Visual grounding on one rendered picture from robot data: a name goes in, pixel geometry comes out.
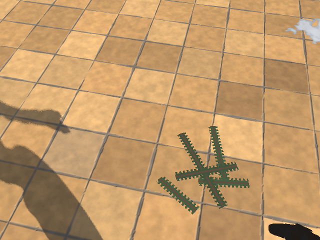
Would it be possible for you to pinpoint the right robot hand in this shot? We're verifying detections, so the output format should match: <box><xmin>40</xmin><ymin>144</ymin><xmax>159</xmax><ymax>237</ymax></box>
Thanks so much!
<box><xmin>268</xmin><ymin>223</ymin><xmax>320</xmax><ymax>240</ymax></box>

